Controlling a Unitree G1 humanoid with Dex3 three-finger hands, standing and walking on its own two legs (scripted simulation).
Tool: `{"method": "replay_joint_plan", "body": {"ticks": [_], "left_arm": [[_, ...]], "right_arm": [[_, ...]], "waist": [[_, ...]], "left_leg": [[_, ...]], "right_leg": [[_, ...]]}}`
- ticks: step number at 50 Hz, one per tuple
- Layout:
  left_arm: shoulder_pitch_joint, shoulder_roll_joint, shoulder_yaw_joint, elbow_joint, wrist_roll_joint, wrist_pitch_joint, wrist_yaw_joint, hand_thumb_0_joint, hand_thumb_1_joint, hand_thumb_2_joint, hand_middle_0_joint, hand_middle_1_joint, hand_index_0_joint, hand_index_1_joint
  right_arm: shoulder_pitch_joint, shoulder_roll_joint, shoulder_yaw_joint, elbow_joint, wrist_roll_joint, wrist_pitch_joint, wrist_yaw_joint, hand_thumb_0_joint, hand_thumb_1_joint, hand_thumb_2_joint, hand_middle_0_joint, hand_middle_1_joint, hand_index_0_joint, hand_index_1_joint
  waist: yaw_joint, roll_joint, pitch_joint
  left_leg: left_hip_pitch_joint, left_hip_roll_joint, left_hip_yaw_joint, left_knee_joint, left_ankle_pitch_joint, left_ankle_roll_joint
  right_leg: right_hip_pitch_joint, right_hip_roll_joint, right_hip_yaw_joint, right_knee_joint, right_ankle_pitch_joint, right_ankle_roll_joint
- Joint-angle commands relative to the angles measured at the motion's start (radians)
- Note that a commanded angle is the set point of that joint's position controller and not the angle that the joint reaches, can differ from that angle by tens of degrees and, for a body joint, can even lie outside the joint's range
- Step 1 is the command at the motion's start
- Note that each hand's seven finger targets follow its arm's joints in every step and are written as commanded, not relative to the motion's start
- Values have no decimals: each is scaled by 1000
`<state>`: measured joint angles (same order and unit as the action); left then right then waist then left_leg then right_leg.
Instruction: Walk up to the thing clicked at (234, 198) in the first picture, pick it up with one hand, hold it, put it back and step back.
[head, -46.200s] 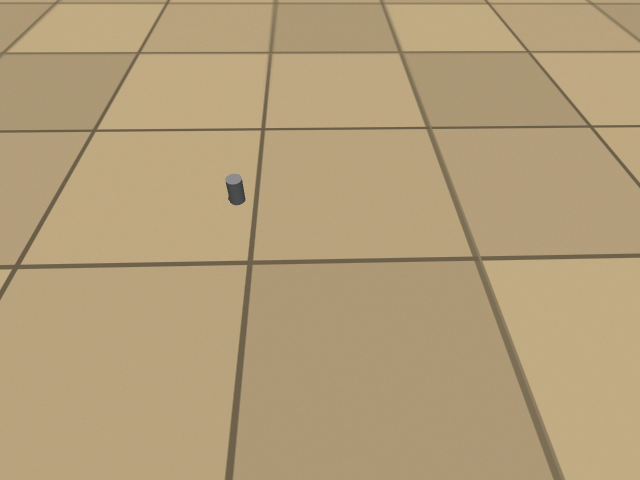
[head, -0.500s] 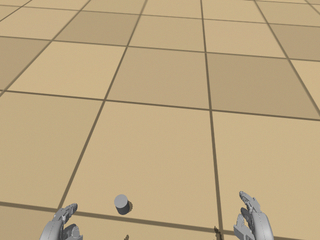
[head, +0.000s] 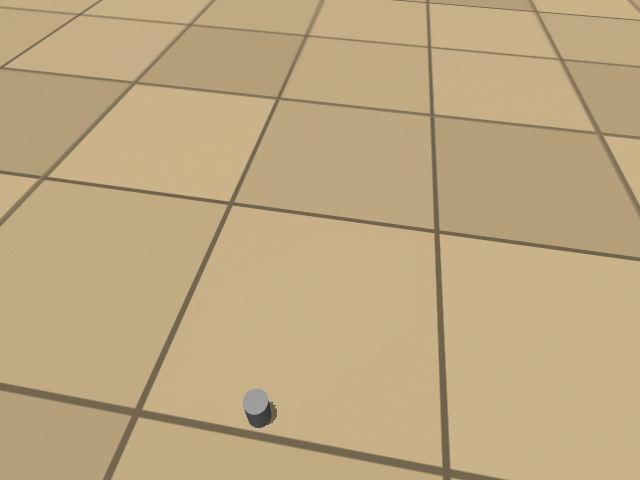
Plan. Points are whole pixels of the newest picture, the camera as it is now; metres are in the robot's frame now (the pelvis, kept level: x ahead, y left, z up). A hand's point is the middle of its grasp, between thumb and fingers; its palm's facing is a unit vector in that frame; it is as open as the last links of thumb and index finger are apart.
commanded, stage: stand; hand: left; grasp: from above
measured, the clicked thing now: (257, 408) +0.43 +0.17 -0.70
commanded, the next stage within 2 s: none
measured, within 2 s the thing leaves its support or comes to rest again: neither
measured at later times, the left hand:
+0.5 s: hand out of the picture +0.03 +0.24 -0.15, palm faces +0.04 -0.94 -0.34, open 7.4 cm
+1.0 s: hand out of the picture +0.06 +0.23 -0.15, palm faces +0.02 -0.95 -0.32, open 7.4 cm
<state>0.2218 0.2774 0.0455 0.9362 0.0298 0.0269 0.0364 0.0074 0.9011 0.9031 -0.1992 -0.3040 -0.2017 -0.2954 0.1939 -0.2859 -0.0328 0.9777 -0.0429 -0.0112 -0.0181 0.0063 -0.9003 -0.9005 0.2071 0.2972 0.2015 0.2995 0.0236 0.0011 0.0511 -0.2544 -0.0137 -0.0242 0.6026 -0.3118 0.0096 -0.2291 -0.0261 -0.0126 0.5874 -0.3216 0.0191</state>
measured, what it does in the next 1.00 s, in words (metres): stands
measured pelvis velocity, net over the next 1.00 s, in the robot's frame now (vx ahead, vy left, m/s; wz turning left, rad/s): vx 0.00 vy -0.01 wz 0.00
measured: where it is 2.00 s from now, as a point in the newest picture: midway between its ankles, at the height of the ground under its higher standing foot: outside the picture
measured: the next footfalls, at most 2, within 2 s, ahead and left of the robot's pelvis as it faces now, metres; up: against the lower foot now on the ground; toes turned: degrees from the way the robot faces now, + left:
none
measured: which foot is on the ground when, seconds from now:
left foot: down 0.00-1.00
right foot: down 0.00-1.00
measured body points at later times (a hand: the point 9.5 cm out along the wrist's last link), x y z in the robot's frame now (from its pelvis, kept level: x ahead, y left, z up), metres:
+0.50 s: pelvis -0.01 +0.00 +0.02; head -0.02 -0.01 +0.47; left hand +0.03 +0.29 -0.12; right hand +0.05 -0.29 -0.13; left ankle +0.01 +0.11 -0.73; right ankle +0.00 -0.13 -0.73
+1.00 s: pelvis +0.00 -0.01 +0.02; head +0.01 -0.01 +0.47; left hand +0.06 +0.28 -0.12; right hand +0.06 -0.30 -0.12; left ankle +0.01 +0.11 -0.73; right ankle +0.00 -0.13 -0.73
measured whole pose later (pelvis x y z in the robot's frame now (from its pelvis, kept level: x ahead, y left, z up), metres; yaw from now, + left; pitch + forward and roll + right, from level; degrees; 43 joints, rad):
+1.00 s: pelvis +0.00 -0.01 +0.02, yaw +0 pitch -3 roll +0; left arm 0.11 0.30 0.03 1.17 0.02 0.00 0.02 0.00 0.90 0.90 -0.20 -0.30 -0.20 -0.30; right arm 0.13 -0.32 -0.01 1.14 -0.02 0.00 -0.01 0.00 -0.90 -0.90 0.21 0.30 0.20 0.30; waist 0.01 0.01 0.07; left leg -0.12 0.00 -0.03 0.36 -0.19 -0.01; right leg -0.09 -0.01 -0.02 0.33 -0.19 0.01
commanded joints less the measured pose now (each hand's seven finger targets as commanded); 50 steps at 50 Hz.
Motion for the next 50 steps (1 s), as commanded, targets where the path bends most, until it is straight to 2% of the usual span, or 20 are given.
{"method": "replay_joint_plan", "body": {"ticks": [1, 7, 10, 18, 22, 27, 31, 34, 41, 44, 50], "left_arm": [[-47, 176, 37, -15, -1, -42, 11, 0, 900, 900, -200, -300, -200, -301], [-67, 183, 30, 62, 1, -41, 10, 0, 900, 900, -200, -300, -200, -301], [-66, 181, 27, 95, 3, -39, 8, 0, 900, 900, -200, -300, -200, -301], [-81, 196, 26, 143, 1, -39, 0, 0, 900, 900, -200, -300, -200, -301], [-96, 205, 23, 150, 0, -46, -3, 0, 900, 900, -200, -300, -200, -301], [-99, 212, 20, 167, -3, -45, -3, 0, 900, 900, -200, -300, -200, -301], [-100, 220, 20, 171, -3, -48, -5, 0, 900, 900, -200, -300, -200, -301], [-109, 223, 18, 178, -4, -48, -5, 0, 900, 900, -200, -300, -200, -301], [-122, 230, 19, 177, -8, -53, -7, 0, 900, 900, -200, -300, -200, -301], [-126, 230, 20, 177, -11, -53, -7, 0, 900, 900, -200, -300, -200, -301], [-132, 229, 21, 184, -12, -50, -9, 0, 900, 900, -200, -300, -200, -301]], "right_arm": [[-43, -177, -43, -37, 9, -25, -22, 0, -900, -900, 200, 300, 200, 300], [-57, -185, -37, 12, 14, -20, -21, 0, -900, -900, 200, 300, 200, 300], [-77, -189, -36, 29, 15, -16, -19, 0, -900, -900, 200, 300, 200, 300], [-91, -202, -36, 60, 16, -14, -13, 0, -900, -900, 200, 300, 200, 300], [-87, -199, -30, 74, 19, -17, -10, 0, -900, -900, 200, 300, 200, 300], [-92, -209, -27, 87, 19, -13, -8, 0, -900, -900, 200, 300, 200, 300], [-94, -214, -24, 92, 21, -12, -6, 0, -900, -900, 200, 300, 200, 300], [-89, -210, -20, 94, 21, -10, -4, 0, -900, -900, 200, 300, 200, 300], [-89, -219, -15, 100, 22, -13, -4, 0, -900, -900, 200, 300, 200, 300], [-92, -220, -12, 102, 22, -13, -7, 0, -900, -900, 200, 300, 200, 300], [-99, -223, -8, 108, 24, -13, -8, 0, -900, -900, 200, 300, 200, 300]], "waist": [[-7, 1, -72], [-11, 9, -31], [-4, 18, -3], [-5, 22, 8], [-9, 5, -16], [-10, 2, 0], [-11, 6, -12], [-17, -7, -1], [-18, -7, -22], [-20, 4, -46], [-17, 8, -48]], "left_leg": [[75, 86, -97, -163, 246, 31], [86, 98, -103, -244, 217, 23], [80, 100, -114, -286, 129, 21], [57, 109, -126, -343, 38, 17], [83, 109, -117, -334, 102, 17], [88, 107, -112, -330, 80, 14], [96, 106, -106, -324, 104, 15], [89, 108, -105, -320, 92, 16], [106, 113, -98, -309, 167, 16], [121, 120, -93, -306, 214, 18], [132, 122, -89, -310, 234, 15]], "right_leg": [[63, -76, 81, -166, 235, -43], [98, -75, 74, -232, 196, -30], [96, -71, 68, -251, 147, -28], [115, -76, 70, -278, 115, -29], [128, -87, 79, -295, 148, -28], [105, -85, 80, -313, 100, -26], [107, -89, 84, -320, 119, -28], [106, -92, 89, -327, 94, -28], [124, -96, 92, -329, 161, -29], [146, -102, 93, -320, 221, -31], [151, -98, 85, -316, 248, -32]]}}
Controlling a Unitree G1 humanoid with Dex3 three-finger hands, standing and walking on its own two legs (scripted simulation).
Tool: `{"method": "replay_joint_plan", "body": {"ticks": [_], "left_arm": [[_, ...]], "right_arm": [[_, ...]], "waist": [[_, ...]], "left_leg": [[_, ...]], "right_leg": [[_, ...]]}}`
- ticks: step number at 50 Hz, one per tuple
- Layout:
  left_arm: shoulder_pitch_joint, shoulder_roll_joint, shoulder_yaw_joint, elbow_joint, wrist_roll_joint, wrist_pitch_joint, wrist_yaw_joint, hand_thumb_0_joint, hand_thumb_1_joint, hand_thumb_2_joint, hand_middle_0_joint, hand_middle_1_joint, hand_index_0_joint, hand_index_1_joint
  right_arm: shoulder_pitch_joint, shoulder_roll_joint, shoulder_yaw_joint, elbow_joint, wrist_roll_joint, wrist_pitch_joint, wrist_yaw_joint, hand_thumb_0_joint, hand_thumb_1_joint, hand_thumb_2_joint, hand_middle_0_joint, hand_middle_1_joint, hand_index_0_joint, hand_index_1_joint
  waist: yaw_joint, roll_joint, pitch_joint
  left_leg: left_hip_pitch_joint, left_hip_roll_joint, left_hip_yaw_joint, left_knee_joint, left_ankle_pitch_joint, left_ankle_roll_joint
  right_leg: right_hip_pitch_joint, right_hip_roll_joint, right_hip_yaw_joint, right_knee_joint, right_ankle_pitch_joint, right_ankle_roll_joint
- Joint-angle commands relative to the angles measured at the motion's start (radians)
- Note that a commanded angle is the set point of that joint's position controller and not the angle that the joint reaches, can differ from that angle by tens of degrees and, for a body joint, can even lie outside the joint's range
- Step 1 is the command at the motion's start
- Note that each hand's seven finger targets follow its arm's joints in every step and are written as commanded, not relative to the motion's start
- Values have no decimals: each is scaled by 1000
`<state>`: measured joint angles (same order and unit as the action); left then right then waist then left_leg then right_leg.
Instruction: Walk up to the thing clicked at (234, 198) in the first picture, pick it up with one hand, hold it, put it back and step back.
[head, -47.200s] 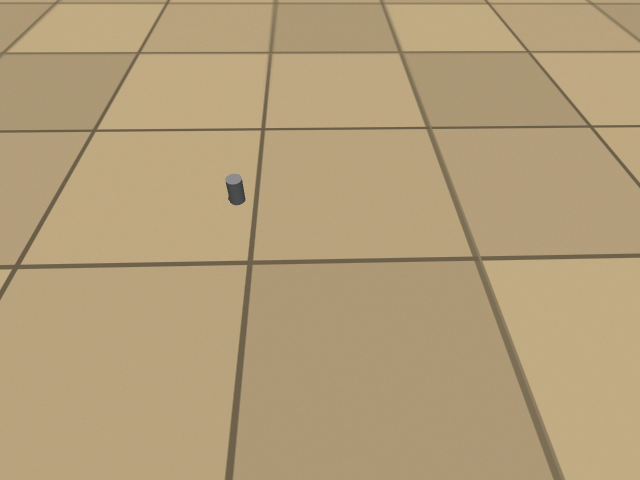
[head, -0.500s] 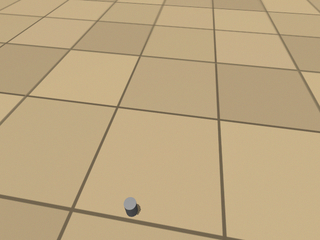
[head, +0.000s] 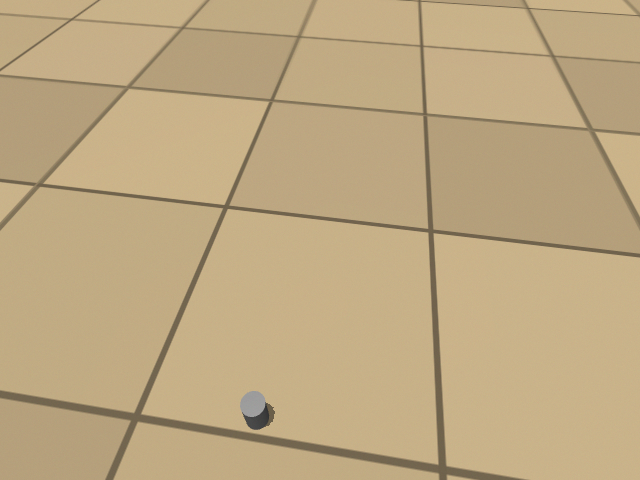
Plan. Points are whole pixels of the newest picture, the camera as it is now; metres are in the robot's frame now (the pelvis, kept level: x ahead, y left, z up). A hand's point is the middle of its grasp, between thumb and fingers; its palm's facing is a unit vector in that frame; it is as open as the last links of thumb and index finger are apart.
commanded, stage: stand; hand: left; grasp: from above
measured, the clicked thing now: (255, 410) +0.42 +0.18 -0.72
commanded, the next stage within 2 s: step back in 1.04 s
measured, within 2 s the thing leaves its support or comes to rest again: neither
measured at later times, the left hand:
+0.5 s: hand out of the picture +0.10 +0.25 -0.16, palm faces +0.02 -0.94 -0.34, open 7.4 cm
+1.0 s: hand out of the picture +0.07 +0.25 -0.16, palm faces +0.00 -0.94 -0.33, open 7.4 cm
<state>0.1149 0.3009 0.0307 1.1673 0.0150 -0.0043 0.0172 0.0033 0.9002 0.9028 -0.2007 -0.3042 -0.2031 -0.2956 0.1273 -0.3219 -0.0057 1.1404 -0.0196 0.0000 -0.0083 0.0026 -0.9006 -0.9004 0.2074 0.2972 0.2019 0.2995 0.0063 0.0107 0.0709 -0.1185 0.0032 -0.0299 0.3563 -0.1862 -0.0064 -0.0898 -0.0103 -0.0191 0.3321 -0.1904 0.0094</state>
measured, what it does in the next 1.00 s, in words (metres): stands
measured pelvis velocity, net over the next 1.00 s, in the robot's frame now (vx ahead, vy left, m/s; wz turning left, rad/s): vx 0.00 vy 0.00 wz -0.01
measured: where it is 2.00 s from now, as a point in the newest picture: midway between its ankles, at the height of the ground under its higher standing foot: outside the picture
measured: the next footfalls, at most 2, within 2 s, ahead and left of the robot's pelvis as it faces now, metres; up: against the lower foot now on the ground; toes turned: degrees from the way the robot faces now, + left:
right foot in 1.58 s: -0.10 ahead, -0.13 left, +0.00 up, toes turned -1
left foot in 1.96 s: -0.15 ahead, +0.10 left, +0.00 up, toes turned -2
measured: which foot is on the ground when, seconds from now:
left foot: down 0.00-1.00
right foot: down 0.00-1.00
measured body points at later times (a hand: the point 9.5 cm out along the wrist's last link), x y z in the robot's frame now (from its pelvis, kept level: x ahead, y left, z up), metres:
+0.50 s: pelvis +0.01 +0.00 +0.00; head +0.02 +0.00 +0.45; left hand +0.10 +0.30 -0.13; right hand +0.09 -0.29 -0.14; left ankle +0.01 +0.12 -0.75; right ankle +0.00 -0.12 -0.75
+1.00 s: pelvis +0.00 +0.00 +0.00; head +0.01 +0.00 +0.45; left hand +0.07 +0.30 -0.14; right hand +0.06 -0.30 -0.14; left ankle +0.01 +0.12 -0.75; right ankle +0.00 -0.12 -0.75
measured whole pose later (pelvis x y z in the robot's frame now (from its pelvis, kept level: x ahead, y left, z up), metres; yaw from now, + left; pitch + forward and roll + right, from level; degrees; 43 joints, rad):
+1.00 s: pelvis +0.00 +0.00 +0.00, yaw -1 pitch -3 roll +0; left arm 0.12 0.33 0.02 1.16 0.01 -0.01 0.01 0.00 0.90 0.90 -0.20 -0.30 -0.20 -0.30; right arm 0.13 -0.34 0.00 1.15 -0.02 0.00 0.00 0.00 -0.90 -0.90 0.21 0.30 0.20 0.30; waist 0.00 0.00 0.06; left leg -0.10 0.00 -0.02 0.32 -0.17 0.00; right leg -0.08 -0.01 -0.01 0.31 -0.18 0.01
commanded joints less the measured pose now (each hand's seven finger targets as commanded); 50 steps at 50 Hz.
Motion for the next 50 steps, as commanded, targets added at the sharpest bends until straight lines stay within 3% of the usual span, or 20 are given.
{"method": "replay_joint_plan", "body": {"ticks": [1, 8, 14, 16, 26, 36, 50], "left_arm": [[-24, 206, 35, -47, 1, -20, 10, 0, 900, 900, -200, -300, -200, -301], [-38, 204, 35, -48, 0, -20, 6, 0, 900, 900, -200, -300, -200, -301], [-48, 210, 36, -61, -2, -21, 7, 0, 900, 900, -200, -300, -200, -301], [-52, 209, 36, -62, -2, -20, 8, 0, 900, 900, -200, -300, -200, -301], [-59, 219, 36, -71, 1, -21, 7, 0, 900, 900, -200, -300, -200, -301], [-62, 230, 34, -74, 0, -24, 1, 0, 900, 900, -200, -300, -200, -300], [-37, 235, 27, -76, -1, -27, -3, 0, 900, 900, -200, -300, -200, -300]], "right_arm": [[-30, -189, -37, -55, 1, -26, -18, 0, -900, -900, 200, 300, 200, 300], [-47, -202, -35, -58, 3, -30, -19, 0, -900, -900, 200, 300, 200, 300], [-50, -208, -37, -60, 4, -36, -22, 0, -900, -900, 200, 300, 200, 300], [-54, -211, -39, -60, 4, -34, -23, 0, -900, -900, 200, 300, 200, 300], [-74, -212, -40, -65, 4, -33, -18, 0, -900, -900, 200, 300, 200, 300], [-67, -211, -41, -61, 4, -31, -10, 0, -900, -900, 200, 300, 200, 300], [-49, -220, -38, -61, 4, -31, -7, 0, -900, -900, 200, 300, 200, 300]], "waist": [[0, -7, -74], [2, -4, -83], [1, -4, -130], [-1, -8, -127], [1, -14, -99], [-4, -12, -61], [-4, -14, -78]], "left_leg": [[3, 107, -86, -63, 128, 30], [17, 113, -83, -60, 184, 29], [59, 124, -76, -44, 318, 30], [61, 125, -73, -43, 319, 31], [48, 123, -72, -64, 245, 30], [6, 116, -75, -93, 98, 29], [12, 119, -80, -91, 97, 34]], "right_leg": [[18, -113, 90, -58, 118, -22], [27, -114, 88, -59, 156, -18], [53, -121, 81, -33, 277, -20], [53, -121, 80, -33, 285, -21], [33, -120, 83, -55, 211, -20], [9, -116, 94, -82, 84, -23], [3, -119, 102, -76, 97, -25]]}}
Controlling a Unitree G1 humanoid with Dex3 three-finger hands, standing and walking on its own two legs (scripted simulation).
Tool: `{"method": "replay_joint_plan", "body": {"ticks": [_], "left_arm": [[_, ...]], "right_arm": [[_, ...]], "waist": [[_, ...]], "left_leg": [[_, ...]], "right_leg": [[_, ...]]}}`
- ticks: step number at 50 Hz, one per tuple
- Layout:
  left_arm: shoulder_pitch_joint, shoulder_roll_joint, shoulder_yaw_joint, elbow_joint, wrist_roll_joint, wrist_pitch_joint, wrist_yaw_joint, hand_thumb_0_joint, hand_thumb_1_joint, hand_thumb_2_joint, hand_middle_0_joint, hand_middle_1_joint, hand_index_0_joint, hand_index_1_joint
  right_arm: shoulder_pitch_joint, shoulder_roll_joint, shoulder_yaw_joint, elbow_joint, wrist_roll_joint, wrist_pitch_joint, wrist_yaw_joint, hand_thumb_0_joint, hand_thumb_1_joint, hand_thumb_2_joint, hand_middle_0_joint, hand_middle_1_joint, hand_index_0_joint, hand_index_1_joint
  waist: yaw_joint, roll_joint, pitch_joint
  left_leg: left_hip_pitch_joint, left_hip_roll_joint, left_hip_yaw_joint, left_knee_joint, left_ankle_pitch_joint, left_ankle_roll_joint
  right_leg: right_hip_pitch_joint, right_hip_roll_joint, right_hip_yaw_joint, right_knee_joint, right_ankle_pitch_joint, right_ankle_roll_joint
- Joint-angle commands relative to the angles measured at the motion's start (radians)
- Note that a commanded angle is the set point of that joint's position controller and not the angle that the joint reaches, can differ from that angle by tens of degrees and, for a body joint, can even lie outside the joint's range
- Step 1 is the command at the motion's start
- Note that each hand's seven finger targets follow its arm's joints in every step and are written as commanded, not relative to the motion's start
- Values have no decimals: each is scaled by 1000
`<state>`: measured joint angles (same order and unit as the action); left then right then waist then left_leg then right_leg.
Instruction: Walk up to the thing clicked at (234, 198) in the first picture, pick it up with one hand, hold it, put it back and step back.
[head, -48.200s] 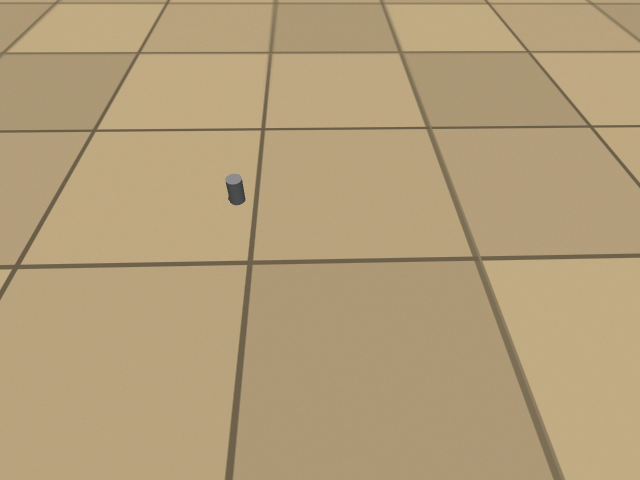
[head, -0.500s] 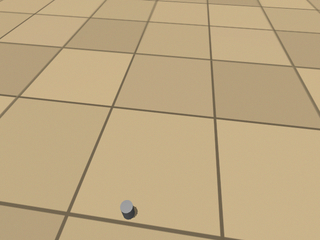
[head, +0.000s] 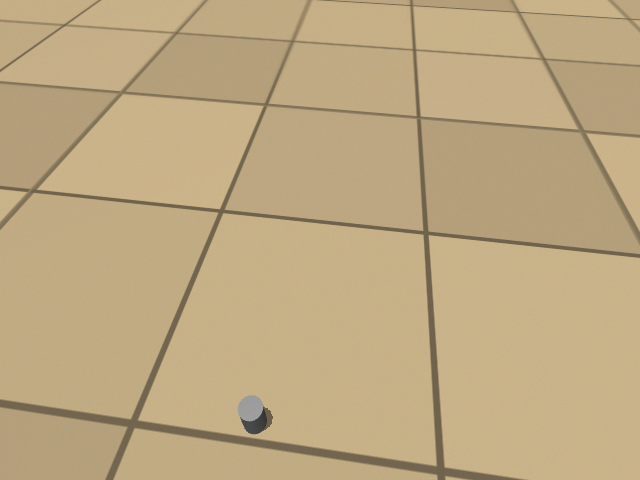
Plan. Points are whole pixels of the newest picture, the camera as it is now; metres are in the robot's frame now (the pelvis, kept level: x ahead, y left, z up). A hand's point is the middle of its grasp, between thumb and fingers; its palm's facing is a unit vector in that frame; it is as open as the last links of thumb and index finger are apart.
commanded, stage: stand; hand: left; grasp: from above
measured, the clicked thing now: (252, 415) +0.42 +0.18 -0.72
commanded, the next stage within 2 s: step back in 0.04 s
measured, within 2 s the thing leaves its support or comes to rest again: neither
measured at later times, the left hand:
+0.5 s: hand out of the picture +0.03 +0.27 -0.17, palm faces -0.02 -0.92 -0.40, open 7.4 cm
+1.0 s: hand out of the picture -0.08 +0.26 -0.17, palm faces +0.04 -0.92 -0.40, open 7.4 cm
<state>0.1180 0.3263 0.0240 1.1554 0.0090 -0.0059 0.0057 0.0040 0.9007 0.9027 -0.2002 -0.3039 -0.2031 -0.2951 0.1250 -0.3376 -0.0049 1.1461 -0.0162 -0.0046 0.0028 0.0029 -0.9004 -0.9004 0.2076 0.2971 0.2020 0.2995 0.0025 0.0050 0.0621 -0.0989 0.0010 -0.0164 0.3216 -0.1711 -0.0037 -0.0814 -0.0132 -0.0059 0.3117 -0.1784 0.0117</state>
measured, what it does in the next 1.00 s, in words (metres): walks backwards: right foot, then left foot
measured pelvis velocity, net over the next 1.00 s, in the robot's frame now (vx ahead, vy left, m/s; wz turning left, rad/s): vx -0.20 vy -0.01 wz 0.03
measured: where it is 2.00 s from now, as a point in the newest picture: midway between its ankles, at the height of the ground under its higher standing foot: outside the picture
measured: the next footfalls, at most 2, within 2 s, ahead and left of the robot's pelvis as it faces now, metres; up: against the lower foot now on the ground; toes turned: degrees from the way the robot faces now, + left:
right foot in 0.58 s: -0.10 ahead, -0.13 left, +0.00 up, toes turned +0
left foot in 0.96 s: -0.16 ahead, +0.09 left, +0.00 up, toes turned -2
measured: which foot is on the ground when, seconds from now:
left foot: down 0.00-0.60, up 0.62-0.94, down 0.96-1.00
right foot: down 0.00-0.34, up 0.36-0.56, down 0.58-1.00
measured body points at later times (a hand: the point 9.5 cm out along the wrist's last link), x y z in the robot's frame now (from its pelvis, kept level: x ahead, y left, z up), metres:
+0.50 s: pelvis -0.08 +0.00 -0.02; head -0.02 +0.00 +0.42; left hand +0.04 +0.32 -0.14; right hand +0.02 -0.32 -0.15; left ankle +0.01 +0.12 -0.75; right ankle -0.12 -0.12 -0.69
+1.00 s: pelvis -0.20 -0.01 -0.03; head -0.12 +0.00 +0.41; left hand -0.08 +0.30 -0.15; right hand -0.11 -0.33 -0.15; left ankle -0.20 +0.10 -0.75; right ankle -0.14 -0.13 -0.75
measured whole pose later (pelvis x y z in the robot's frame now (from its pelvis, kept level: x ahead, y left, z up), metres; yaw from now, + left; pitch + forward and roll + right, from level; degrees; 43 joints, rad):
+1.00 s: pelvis -0.20 -0.01 -0.03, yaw +2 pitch -3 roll +1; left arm 0.10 0.38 0.07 0.79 0.01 0.04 0.03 0.00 0.90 0.90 -0.20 -0.30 -0.21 -0.30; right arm 0.14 -0.38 -0.05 0.92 -0.02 0.05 -0.01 0.00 -0.90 -0.90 0.21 0.30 0.20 0.30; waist 0.01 -0.04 0.24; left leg -0.26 -0.07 -0.03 0.65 -0.33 0.02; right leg -0.37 -0.05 -0.01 0.71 -0.29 -0.01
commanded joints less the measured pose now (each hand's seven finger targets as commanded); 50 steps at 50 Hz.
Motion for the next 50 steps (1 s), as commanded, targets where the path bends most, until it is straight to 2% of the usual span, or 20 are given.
{"method": "replay_joint_plan", "body": {"ticks": [1, 2, 5, 13, 16, 17, 19, 23, 26, 29, 30, 31, 32, 36, 41, 43, 46, 48, 49, 50], "left_arm": [[-38, 210, 33, -62, 5, -25, 9, 0, 900, 900, -200, -300, -200, -300], [-32, 289, 71, -90, -12, -16, 14, 0, 900, 900, -200, -300, -200, -300], [-22, 275, 74, -134, -15, -9, 22, 0, 900, 900, -200, -300, -200, -300], [-48, 287, 85, -239, -1, 21, 16, 0, 900, 900, -200, -300, -200, -300], [-46, 249, 76, -260, 2, 33, 10, 0, 900, 900, -200, -300, -200, -300], [-21, 235, 81, -261, 4, 42, 11, 0, 900, 900, -200, -300, -200, -300], [19, 237, 85, -264, 8, 54, 15, 0, 900, 900, -200, -300, -200, -300], [108, 235, 95, -260, -7, 51, 8, 0, 900, 900, -200, -300, -200, -300], [96, 219, 103, -285, 6, 28, 8, 0, 900, 900, -200, -300, -200, -300], [155, 244, 112, -255, 25, 0, 26, 0, 900, 900, -200, -300, -200, -300], [124, 331, 128, -273, 35, -6, 28, 0, 900, 900, -200, -300, -200, -300], [58, 391, 145, -317, 35, 0, 22, 0, 900, 900, -200, -300, -200, -300], [22, 443, 152, -354, 46, 0, 28, 0, 900, 900, -200, -300, -200, -300], [-72, 288, 128, -386, 23, -3, 29, 0, 900, 900, -200, -300, -200, -300], [99, 249, 125, -393, 24, 4, 48, 0, 900, 900, -200, -300, -200, -300], [111, 257, 127, -397, 17, 10, 51, 0, 900, 900, -200, -300, -200, -300], [78, 276, 115, -415, 4, 23, 41, 0, 900, 900, -200, -300, -200, -300], [16, 281, 107, -441, -3, 33, 32, 0, 900, 900, -200, -300, -200, -300], [28, 248, 98, -453, -7, 36, 29, 0, 900, 900, -200, -300, -200, -300], [4, 218, 93, -454, -13, 36, 32, 0, 900, 900, -200, -300, -200, -300]], "right_arm": [[-49, -202, -38, -66, 2, -26, -18, 0, -900, -900, 200, 300, 200, 300], [-80, -260, -62, -87, 11, -7, -11, 0, -900, -900, 200, 300, 200, 300], [-41, -239, -64, -117, 23, 8, -8, 0, -900, -900, 200, 300, 200, 300], [-21, -252, -93, -194, 17, 34, 2, 0, -900, -900, 200, 300, 200, 300], [-22, -304, -112, -220, 5, 33, 7, 0, -900, -900, 200, 300, 200, 300], [-38, -339, -120, -236, -3, 29, 6, 0, -900, -900, 200, 300, 200, 300], [-43, -349, -127, -268, -19, 22, -1, 0, -900, -900, 200, 300, 200, 300], [-121, -294, -109, -324, -20, 18, -17, 0, -900, -900, 200, 300, 200, 300], [-56, -273, -104, -315, -14, 28, -22, 0, -900, -900, 200, 300, 200, 300], [-59, -253, -85, -311, 17, 54, -16, 0, -900, -900, 200, 300, 200, 300], [-30, -201, -72, -319, 26, 55, -14, 0, -900, -900, 200, 300, 200, 300], [-33, -199, -71, -328, 19, 61, -24, 0, -900, -900, 200, 300, 200, 300], [-60, -241, -95, -321, 6, 64, -37, 0, -900, -900, 200, 300, 200, 300], [24, -243, -88, -276, 28, 48, -31, 0, -900, -900, 200, 300, 200, 300], [-12, -224, -71, -327, 17, 33, -37, 0, -900, -900, 200, 300, 200, 300], [-4, -217, -72, -338, 11, 26, -38, 0, -900, -900, 200, 300, 200, 300], [53, -215, -86, -317, 0, 21, -29, 0, -900, -900, 200, 300, 200, 300], [114, -235, -102, -296, -9, 17, -24, 0, -900, -900, 200, 300, 200, 300], [93, -301, -122, -314, -24, 17, -24, 0, -900, -900, 200, 300, 200, 300], [50, -363, -129, -332, -21, 20, -14, 0, -900, -900, 200, 300, 200, 300]], "waist": [[0, -3, -69], [-4, -22, 30], [-19, -25, -36], [-21, -36, -154], [-34, 97, -120], [-34, 205, -119], [-23, 164, -108], [43, 145, -121], [11, 125, -159], [22, 65, -134], [-10, -172, -96], [-9, -216, -50], [44, -285, -29], [-52, -128, -23], [56, -132, -110], [64, -155, -145], [30, -190, -159], [-14, -132, -170], [-7, 32, -176], [-17, 233, -143]], "left_leg": [[-4, 122, -95, -53, 83, 31], [-70, 102, -102, 50, 234, 45], [-78, 86, -76, 118, 257, 54], [-109, 74, -104, 257, 92, 109], [-162, 214, -257, 79, 161, 204], [-193, 325, -372, -6, 213, 273], [-223, 373, -409, -20, 153, 320], [-196, 286, -226, 102, 217, 254], [-20, 235, -191, 221, 286, 214], [-162, 128, -112, 395, 154, 122], [-396, -14, -73, 511, -211, 48], [-464, -111, -79, 650, -423, 10], [-372, -81, -156, 818, -461, 10], [-436, -153, -168, 905, -288, -3], [-508, -78, -135, 649, -322, -14], [-457, -28, -113, 497, -347, -8], [-279, -30, -25, 250, -239, 15], [-98, -2, -39, 93, 71, 33], [-27, 145, -240, 96, 253, 94], [-10, 290, -420, 49, 341, 208]], "right_leg": [[-6, -116, 87, -52, 86, -29], [-93, -105, 100, 33, 271, -34], [-72, -109, 104, 84, 321, -66], [-169, -134, 149, 208, 143, -143], [-224, 16, 45, 442, -95, -71], [-236, 100, 17, 642, -361, -47], [-287, 91, 133, 844, -435, -50], [-289, 53, 122, 799, -346, -39], [-280, 5, 89, 395, -313, -9], [-52, -12, 107, -18, 93, 8], [2, -158, 353, 36, 259, -30], [-112, -288, 436, 19, 208, -165], [-296, -402, 580, -9, 205, -301], [-140, -186, 200, 127, 429, -170], [177, -234, 247, 206, 534, -223], [226, -274, 271, 247, 585, -244], [114, -233, 222, 300, 571, -201], [-58, -181, 182, 344, 368, -135], [-204, -79, 130, 446, 146, -76], [-353, 108, 29, 581, -295, -35]]}}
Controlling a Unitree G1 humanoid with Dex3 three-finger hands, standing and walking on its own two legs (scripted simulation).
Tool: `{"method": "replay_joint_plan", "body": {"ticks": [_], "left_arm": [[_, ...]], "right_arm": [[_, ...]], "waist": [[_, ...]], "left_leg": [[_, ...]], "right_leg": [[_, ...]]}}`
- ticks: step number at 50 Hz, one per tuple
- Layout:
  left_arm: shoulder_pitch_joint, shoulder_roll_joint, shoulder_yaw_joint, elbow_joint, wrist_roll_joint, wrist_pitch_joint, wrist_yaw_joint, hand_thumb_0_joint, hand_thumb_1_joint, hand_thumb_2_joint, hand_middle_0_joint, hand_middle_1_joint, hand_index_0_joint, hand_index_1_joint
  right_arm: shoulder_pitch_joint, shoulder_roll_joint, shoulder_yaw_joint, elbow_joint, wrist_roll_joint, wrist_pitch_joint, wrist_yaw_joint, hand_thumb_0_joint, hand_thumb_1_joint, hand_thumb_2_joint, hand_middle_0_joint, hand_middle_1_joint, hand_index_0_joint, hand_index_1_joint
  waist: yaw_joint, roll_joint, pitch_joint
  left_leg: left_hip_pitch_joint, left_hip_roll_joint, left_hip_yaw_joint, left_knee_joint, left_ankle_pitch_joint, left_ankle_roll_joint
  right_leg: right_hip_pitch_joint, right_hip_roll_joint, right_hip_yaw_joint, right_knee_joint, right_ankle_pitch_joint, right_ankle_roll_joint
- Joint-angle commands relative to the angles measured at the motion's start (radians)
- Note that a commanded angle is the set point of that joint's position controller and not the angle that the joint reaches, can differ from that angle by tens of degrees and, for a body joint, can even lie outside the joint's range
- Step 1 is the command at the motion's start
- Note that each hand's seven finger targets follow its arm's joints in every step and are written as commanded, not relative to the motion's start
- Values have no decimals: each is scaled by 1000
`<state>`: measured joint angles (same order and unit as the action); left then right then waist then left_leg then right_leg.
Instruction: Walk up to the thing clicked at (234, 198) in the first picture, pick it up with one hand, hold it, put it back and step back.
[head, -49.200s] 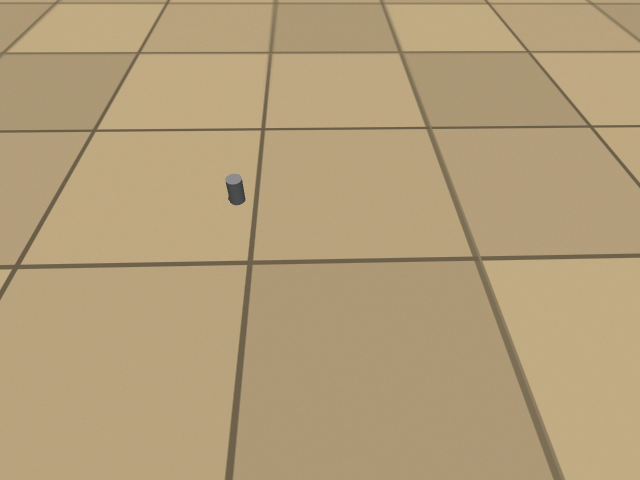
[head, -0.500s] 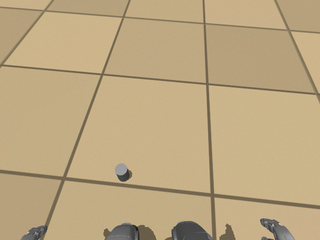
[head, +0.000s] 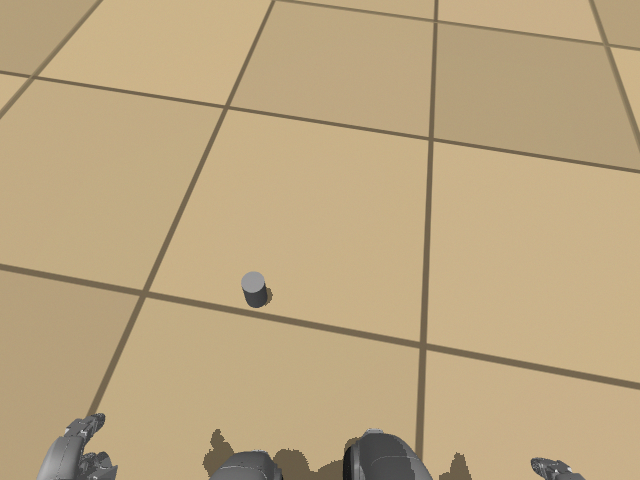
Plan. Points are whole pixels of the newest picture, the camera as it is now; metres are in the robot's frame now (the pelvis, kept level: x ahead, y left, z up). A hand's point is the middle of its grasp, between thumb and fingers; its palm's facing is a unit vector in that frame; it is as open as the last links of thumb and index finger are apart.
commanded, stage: step back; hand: left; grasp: from above
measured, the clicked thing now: (254, 290) +0.63 +0.17 -0.69
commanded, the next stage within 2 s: none
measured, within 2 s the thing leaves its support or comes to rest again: neither
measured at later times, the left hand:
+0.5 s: hand out of the picture -0.09 +0.25 -0.12, palm faces -0.07 -0.90 -0.44, open 7.4 cm
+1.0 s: hand out of the picture -0.22 +0.29 -0.14, palm faces +0.03 -0.93 -0.37, open 7.4 cm
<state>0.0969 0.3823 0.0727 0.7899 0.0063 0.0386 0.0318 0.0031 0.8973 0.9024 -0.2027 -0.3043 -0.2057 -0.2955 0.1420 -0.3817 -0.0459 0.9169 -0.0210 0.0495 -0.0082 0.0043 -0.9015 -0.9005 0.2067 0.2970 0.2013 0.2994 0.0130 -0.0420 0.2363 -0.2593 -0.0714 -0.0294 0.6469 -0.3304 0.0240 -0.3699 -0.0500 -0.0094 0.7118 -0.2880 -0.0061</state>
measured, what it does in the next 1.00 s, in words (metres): walks backwards: right foot, then left foot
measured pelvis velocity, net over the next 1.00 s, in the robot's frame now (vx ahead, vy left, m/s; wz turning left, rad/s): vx -0.34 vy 0.02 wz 0.00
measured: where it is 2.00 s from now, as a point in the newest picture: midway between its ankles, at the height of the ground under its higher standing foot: outside the picture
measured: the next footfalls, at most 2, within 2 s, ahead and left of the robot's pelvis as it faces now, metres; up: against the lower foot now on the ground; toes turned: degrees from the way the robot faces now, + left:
right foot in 0.38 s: -0.13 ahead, -0.13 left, +0.00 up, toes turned -4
left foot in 0.82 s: -0.26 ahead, +0.13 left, +0.00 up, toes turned -1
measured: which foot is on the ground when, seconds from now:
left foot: down 0.00-0.42, up 0.44-0.80, down 0.82-1.00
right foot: down 0.00-0.00, up 0.02-0.36, down 0.38-0.84, up 0.86-1.00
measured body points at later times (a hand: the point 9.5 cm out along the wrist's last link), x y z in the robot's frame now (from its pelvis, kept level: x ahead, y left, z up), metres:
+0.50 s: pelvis -0.16 -0.02 +0.01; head -0.13 -0.05 +0.45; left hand -0.09 +0.30 -0.09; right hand -0.07 -0.33 -0.13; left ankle -0.06 +0.12 -0.67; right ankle -0.17 -0.12 -0.72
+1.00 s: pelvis -0.34 +0.02 +0.01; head -0.30 +0.04 +0.46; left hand -0.22 +0.34 -0.11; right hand -0.25 -0.29 -0.10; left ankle -0.30 +0.13 -0.72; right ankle -0.34 -0.12 -0.62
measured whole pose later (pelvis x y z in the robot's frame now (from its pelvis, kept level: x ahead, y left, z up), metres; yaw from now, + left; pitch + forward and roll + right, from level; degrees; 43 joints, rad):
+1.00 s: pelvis -0.34 +0.02 +0.01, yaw +0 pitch -3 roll -2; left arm 0.14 0.39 0.08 0.86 0.00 0.07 0.03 0.00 0.90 0.90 -0.20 -0.30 -0.21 -0.30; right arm 0.18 -0.36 -0.03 0.88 -0.05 0.07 0.02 0.00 -0.90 -0.90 0.21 0.30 0.20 0.30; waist -0.01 -0.02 0.13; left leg -0.29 0.00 -0.02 0.60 -0.26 0.04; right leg -0.51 0.11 0.13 1.23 -0.47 -0.01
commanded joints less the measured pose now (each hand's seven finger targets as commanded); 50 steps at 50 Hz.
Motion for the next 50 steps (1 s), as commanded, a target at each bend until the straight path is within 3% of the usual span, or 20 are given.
{"method": "replay_joint_plan", "body": {"ticks": [1, 5, 13, 18, 19, 20, 21, 22, 23, 25, 26, 32, 35, 40, 41, 42, 43, 44, 47, 50], "left_arm": [[-20, 191, 64, -78, 0, -5, 18, 0, 900, 900, -200, -300, -200, -300], [93, 189, 59, -15, -8, 0, 7, 0, 900, 900, -200, -300, -200, -300], [126, 168, 51, -19, 4, -20, -2, 0, 900, 900, -200, -300, -200, -300], [281, 177, 64, 68, 13, -27, -13, 0, 900, 900, -200, -300, -200, -300], [308, 194, 72, 82, 23, -30, -15, 0, 900, 900, -200, -300, -200, -300], [272, 245, 85, 62, 40, -34, -17, 0, 900, 900, -200, -300, -200, -300], [198, 350, 112, 15, 40, -32, -20, 0, 900, 900, -200, -300, -200, -300], [93, 409, 119, -32, 48, -32, -12, 0, 900, 900, -200, -300, -200, -300], [36, 366, 108, -48, 39, -36, -6, 0, 900, 900, -200, -300, -200, -300], [-59, 247, 80, -59, 37, -41, -1, 0, 900, 900, -200, -300, -200, -300], [-75, 227, 82, -61, 35, -38, -1, 0, 900, 900, -200, -300, -200, -300], [127, 206, 83, -45, 36, -29, 17, 0, 900, 900, -200, -300, -200, -300], [150, 231, 83, -45, 29, -22, 24, 0, 900, 900, -200, -300, -200, -300], [14, 257, 60, -77, 10, -2, 15, 0, 900, 900, -200, -300, -200, -300], [20, 227, 49, -78, 8, 2, 14, 0, 900, 900, -200, -300, -200, -300], [8, 179, 39, -83, 2, 0, 14, 0, 900, 900, -200, -300, -200, -300], [-60, 223, 66, -85, 5, -2, 27, 0, 900, 900, -200, -300, -200, -300], [-55, 240, 72, -62, 13, -1, 27, 0, 900, 900, -200, -300, -200, -300], [76, 210, 68, 7, -11, 7, 12, 0, 900, 900, -200, -300, -200, -300], [132, 192, 61, 30, 1, -4, 6, 0, 900, 900, -200, -300, -200, -300]], "right_arm": [[42, -361, -97, -107, -17, -34, 0, 0, -900, -900, 200, 300, 200, 300], [-81, -218, -62, -142, -16, -34, -13, 0, -900, -900, 200, 300, 200, 300], [-17, -230, -70, -158, -7, -27, -8, 0, -900, -900, 200, 300, 200, 300], [-88, -267, -85, -182, -3, 2, 1, 0, -900, -900, 200, 300, 200, 300], [-87, -250, -80, -180, 6, 8, 2, 0, -900, -900, 200, 300, 200, 300], [-67, -201, -68, -181, 12, 8, 4, 0, -900, -900, 200, 300, 200, 300], [-103, -164, -60, -199, 16, 3, -1, 0, -900, -900, 200, 300, 200, 300], [-111, -215, -79, -188, 2, 9, -16, 0, -900, -900, 200, 300, 200, 300], [-77, -252, -88, -163, 8, 10, -13, 0, -900, -900, 200, 300, 200, 300], [28, -210, -75, -103, 20, 7, -6, 0, -900, -900, 200, 300, 200, 300], [68, -181, -61, -93, 22, 3, -11, 0, -900, -900, 200, 300, 200, 300], [23, -171, -42, -124, 5, -12, -25, 0, -900, -900, 200, 300, 200, 300], [39, -172, -45, -128, 0, -16, -23, 0, -900, -900, 200, 300, 200, 300], [223, -208, -70, -42, -5, -2, 0, 0, -900, -900, 200, 300, 200, 300], [206, -238, -81, -56, -16, 0, 4, 0, -900, -900, 200, 300, 200, 300], [147, -311, -92, -79, -34, 2, 9, 0, -900, -900, 200, 300, 200, 300], [80, -388, -103, -109, -28, 3, 14, 0, -900, -900, 200, 300, 200, 300], [4, -359, -96, -120, -32, -6, 9, 0, -900, -900, 200, 300, 200, 300], [-118, -235, -55, -154, -39, -13, -4, 0, -900, -900, 200, 300, 200, 300], [-76, -211, -57, -148, -25, -12, 1, 0, -900, -900, 200, 300, 200, 300]], "waist": [[-81, 323, -302], [16, 145, -223], [-40, 227, -280], [20, 230, -339], [28, 193, -331], [18, 15, -285], [46, -217, -214], [62, -250, -145], [20, -191, -102], [-63, -62, -120], [-78, -93, -156], [58, -131, -251], [69, -170, -294], [-43, -114, -335], [-51, 15, -300], [-44, 248, -254], [-87, 339, -228], [-60, 288, -158], [42, 149, -140], [26, 190, -166]], "left_leg": [[22, 463, -516, -308, 507, 298], [37, 295, -212, -268, 460, 188], [199, 326, -187, -209, 436, 240], [5, 293, -164, -186, 140, 148], [-91, 257, -156, -154, 21, 103], [-258, 152, -112, -16, -124, 34], [-327, -46, -53, 242, -215, -29], [-244, -4, -153, 470, -252, -52], [-187, 9, -198, 551, -196, -47], [-220, -78, -201, 582, -81, -35], [-229, -94, -176, 604, -66, -38], [-336, -7, -113, 359, -202, -69], [-230, 35, -65, 187, -223, -53], [85, 35, 35, -148, 36, 14], [84, 136, -126, -234, 23, 63], [76, 338, -409, -313, 118, 151], [-139, 456, -536, -394, 73, 288], [-266, 470, -549, -418, 33, 299], [-182, 283, -209, -330, 170, 171], [15, 262, -180, -271, 217, 178]], "right_leg": [[-26, 159, 145, 397, -413, -6], [-119, 167, 193, 575, -222, -17], [-49, 89, 99, 201, -231, 47], [225, 72, -1, -225, -18, -5], [283, 64, 35, -249, -3, -27], [284, -61, 276, -338, -150, -81], [95, -277, 551, -458, -246, -186], [-142, -414, 679, -525, -274, -309], [-226, -381, 614, -522, -258, -285], [-80, -174, 248, -381, 85, -146], [-22, -127, 170, -350, 165, -114], [382, -217, 224, -245, 390, -190], [388, -262, 255, -213, 491, -203], [126, -193, 176, -153, 225, -106], [19, -118, 130, -51, 66, -58], [-164, 41, 17, 138, -218, -12], [-86, 116, 61, 387, -395, 5], [-38, 112, 152, 520, -360, -2], [-108, 161, 187, 631, -178, -14], [-144, 134, 141, 499, -166, 20]]}}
